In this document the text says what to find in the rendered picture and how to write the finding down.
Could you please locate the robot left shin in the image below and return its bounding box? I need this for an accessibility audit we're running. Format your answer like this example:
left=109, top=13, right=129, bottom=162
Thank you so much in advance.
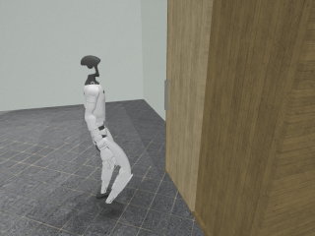
left=100, top=164, right=115, bottom=193

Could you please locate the handle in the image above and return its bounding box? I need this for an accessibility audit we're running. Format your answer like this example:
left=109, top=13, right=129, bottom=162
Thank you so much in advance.
left=164, top=80, right=172, bottom=110

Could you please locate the robot right forearm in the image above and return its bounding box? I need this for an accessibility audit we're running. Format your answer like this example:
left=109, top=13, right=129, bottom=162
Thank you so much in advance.
left=87, top=115, right=107, bottom=150

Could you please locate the robot head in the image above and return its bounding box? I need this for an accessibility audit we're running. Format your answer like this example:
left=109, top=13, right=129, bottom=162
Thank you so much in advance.
left=81, top=55, right=101, bottom=86

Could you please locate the robot right upper arm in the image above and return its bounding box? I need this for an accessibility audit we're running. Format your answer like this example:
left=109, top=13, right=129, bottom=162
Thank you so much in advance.
left=85, top=85, right=100, bottom=122

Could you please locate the robot right hand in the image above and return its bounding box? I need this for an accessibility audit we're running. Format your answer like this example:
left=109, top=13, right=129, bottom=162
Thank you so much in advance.
left=100, top=147, right=119, bottom=170

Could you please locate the wardrobe door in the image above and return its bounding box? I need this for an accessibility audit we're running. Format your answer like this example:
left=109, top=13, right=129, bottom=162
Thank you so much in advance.
left=195, top=0, right=315, bottom=236
left=165, top=0, right=214, bottom=211

